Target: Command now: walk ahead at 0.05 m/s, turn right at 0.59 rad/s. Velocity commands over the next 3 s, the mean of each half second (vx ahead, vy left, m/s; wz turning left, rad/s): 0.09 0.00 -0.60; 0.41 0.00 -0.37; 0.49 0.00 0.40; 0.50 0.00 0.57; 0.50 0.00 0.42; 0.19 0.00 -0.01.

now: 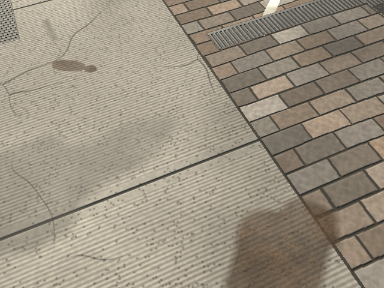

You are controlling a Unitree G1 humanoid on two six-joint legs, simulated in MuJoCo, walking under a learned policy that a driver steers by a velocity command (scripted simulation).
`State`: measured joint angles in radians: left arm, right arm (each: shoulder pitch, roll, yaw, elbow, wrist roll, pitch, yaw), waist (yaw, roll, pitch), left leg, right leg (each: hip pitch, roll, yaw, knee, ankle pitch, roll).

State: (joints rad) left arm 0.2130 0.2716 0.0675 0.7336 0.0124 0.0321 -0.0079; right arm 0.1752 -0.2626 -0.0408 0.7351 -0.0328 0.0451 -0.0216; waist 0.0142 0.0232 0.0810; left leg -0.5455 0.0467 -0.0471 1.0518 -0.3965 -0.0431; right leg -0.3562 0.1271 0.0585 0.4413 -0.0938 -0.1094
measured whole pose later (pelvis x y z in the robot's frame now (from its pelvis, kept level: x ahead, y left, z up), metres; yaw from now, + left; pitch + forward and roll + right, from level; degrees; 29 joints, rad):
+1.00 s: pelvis +0.18 -0.10 +0.01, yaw -28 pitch +0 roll +1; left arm 0.25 0.23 0.02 0.80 0.02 -0.05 -0.01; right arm 0.35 -0.27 -0.05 0.85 -0.02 -0.02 0.04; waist -0.04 0.04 0.03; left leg -0.51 0.09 -0.01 1.10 -0.26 0.03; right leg -0.12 0.07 -0.07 0.34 -0.23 -0.09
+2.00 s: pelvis +0.70 -0.31 +0.01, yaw +5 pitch +1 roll -1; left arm 0.23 0.26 0.02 0.76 0.03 -0.07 0.01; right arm 0.29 -0.32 -0.07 0.79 -0.03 -0.01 0.03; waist -0.02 0.05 0.03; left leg -0.47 -0.02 -0.04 1.15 -0.33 0.06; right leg -0.25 0.01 -0.08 0.43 -0.19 -0.03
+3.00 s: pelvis +1.11 -0.19 +0.00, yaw +16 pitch -1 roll +0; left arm 0.22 0.19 0.01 0.94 0.02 -0.02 0.03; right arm 0.24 -0.20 -0.02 0.99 -0.02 0.01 -0.03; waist -0.01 0.02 0.06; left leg -0.29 -0.01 -0.01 0.82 -0.50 0.02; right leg -0.30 0.03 -0.08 0.43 -0.12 -0.08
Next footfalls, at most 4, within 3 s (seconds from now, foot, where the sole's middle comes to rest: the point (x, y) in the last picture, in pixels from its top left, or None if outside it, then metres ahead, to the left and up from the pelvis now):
0.28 left None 0.08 0.14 -0.77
0.80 right None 0.16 -0.16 -0.77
1.34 left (269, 267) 0.50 -0.19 -0.77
1.82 right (320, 195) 0.77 -0.41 -0.77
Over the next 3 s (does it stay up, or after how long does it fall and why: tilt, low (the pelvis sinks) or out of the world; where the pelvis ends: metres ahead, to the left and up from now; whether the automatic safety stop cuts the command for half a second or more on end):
stays up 1.11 -0.19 0.00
